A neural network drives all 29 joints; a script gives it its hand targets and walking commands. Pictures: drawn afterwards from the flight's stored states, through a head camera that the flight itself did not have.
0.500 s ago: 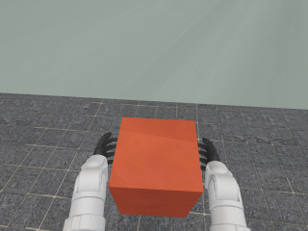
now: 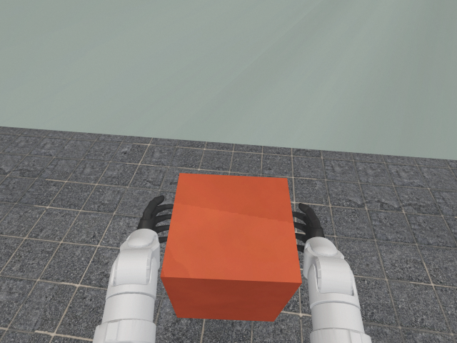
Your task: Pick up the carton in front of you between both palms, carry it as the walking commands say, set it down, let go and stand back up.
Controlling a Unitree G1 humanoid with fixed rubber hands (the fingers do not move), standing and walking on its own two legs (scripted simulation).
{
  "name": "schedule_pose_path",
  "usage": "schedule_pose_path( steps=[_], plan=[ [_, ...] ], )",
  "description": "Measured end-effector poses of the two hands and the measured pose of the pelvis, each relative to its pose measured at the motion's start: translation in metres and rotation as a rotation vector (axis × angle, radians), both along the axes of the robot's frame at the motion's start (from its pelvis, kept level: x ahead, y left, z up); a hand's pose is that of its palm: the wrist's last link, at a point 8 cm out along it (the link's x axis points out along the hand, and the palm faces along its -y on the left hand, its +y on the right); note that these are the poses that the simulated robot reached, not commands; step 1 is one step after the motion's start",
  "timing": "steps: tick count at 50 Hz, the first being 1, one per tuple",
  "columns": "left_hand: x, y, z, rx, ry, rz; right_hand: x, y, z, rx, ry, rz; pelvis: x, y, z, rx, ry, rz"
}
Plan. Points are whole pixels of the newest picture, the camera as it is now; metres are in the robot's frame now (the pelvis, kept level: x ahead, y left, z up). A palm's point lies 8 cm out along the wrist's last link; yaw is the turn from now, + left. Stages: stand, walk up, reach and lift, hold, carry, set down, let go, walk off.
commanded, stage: set down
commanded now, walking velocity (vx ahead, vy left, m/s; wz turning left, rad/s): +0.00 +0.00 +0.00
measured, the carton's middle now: (229, 251) +0.32 +0.01 -0.04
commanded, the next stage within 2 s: none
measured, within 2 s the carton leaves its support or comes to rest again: neither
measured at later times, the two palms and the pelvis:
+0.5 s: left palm (162, 248) +0.34 +0.16 -0.08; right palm (295, 247) +0.35 -0.14 -0.09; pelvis -0.03 -0.01 -0.03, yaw +0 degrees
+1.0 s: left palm (176, 254) +0.39 +0.16 -0.21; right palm (285, 260) +0.40 -0.14 -0.24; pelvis -0.06 -0.01 -0.16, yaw +3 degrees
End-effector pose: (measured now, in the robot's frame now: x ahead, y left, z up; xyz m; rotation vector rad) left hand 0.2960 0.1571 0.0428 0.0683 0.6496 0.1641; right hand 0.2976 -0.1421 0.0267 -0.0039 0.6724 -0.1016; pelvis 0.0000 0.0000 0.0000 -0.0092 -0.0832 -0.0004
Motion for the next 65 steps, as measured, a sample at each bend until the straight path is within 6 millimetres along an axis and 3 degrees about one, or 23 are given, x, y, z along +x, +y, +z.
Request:
schedule_pose_path(
  steps=[9, 18, 21, 24, 30, 33, 38, 43, 47, 51, 58, 65],
  plan=[
    [0.011, -0.009, 0.005, -0.029, -0.020, -0.007, 0.004, -0.009, 0.006, 0.002, -0.019, -0.027, 0.001, -0.002, -0.001, 0.003, -0.001, 0.003],
    [0.030, -0.005, -0.043, -0.030, 0.046, 0.030, 0.037, -0.005, -0.038, 0.024, 0.048, -0.006, -0.017, -0.008, -0.016, 0.014, 0.076, -0.007],
    [0.037, -0.001, -0.070, -0.007, 0.044, 0.032, 0.050, 0.000, -0.063, -0.007, 0.044, 0.035, -0.024, -0.011, -0.022, 0.018, 0.147, -0.002],
    [0.040, 0.003, -0.105, 0.013, 0.061, 0.034, 0.057, 0.004, -0.101, -0.014, 0.059, 0.057, -0.032, -0.013, -0.030, 0.020, 0.242, 0.000],
    [0.046, 0.003, -0.187, 0.003, 0.073, 0.030, 0.052, 0.003, -0.190, 0.004, 0.075, 0.034, -0.042, -0.016, -0.059, 0.026, 0.462, 0.011],
    [0.055, -0.002, -0.215, -0.019, 0.048, 0.020, 0.050, -0.002, -0.222, 0.030, 0.054, -0.014, -0.045, -0.016, -0.078, 0.027, 0.569, 0.018],
    [0.077, -0.009, -0.222, -0.025, -0.038, -0.006, 0.063, -0.007, -0.233, 0.053, -0.032, -0.060, -0.046, -0.012, -0.107, 0.023, 0.683, 0.028],
    [0.090, -0.001, -0.219, -0.027, -0.062, 0.047, 0.088, 0.001, -0.237, 0.069, -0.053, -0.016, -0.051, -0.010, -0.130, 0.042, 0.720, 0.024],
    [0.095, 0.002, -0.233, -0.032, -0.038, 0.063, 0.097, 0.004, -0.249, 0.061, -0.028, 0.001, -0.054, -0.010, -0.146, 0.038, 0.754, 0.032],
    [0.096, 0.000, -0.263, -0.043, -0.003, 0.066, 0.099, 0.001, -0.274, 0.034, 0.006, 0.012, -0.060, -0.012, -0.166, 0.037, 0.791, 0.039],
    [0.102, -0.006, -0.332, -0.038, 0.023, 0.043, 0.099, -0.005, -0.340, 0.028, 0.031, -0.007, -0.073, -0.016, -0.211, 0.038, 0.865, 0.047],
    [0.111, -0.005, -0.384, -0.037, -0.006, 0.047, 0.108, -0.004, -0.397, 0.057, 0.004, -0.015, -0.087, -0.017, -0.260, 0.040, 0.888, 0.052]
  ],
)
